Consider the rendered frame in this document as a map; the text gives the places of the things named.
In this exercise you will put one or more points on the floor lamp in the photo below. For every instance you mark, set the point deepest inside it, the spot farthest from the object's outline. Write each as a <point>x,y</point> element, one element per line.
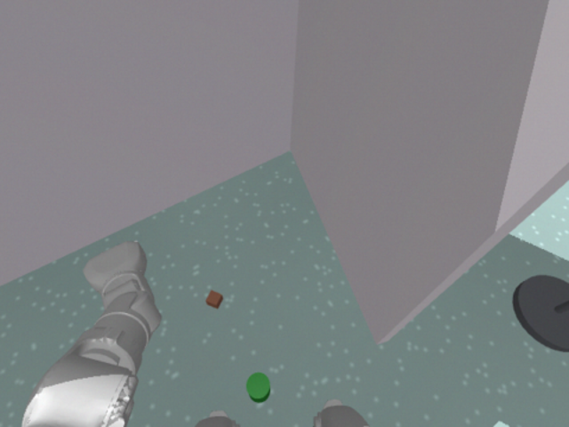
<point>541,304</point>

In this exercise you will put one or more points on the left robot arm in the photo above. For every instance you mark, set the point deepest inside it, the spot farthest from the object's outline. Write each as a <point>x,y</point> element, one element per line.
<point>93,384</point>

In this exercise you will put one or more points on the left robot hand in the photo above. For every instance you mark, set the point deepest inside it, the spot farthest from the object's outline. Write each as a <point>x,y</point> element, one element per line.
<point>128,255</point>

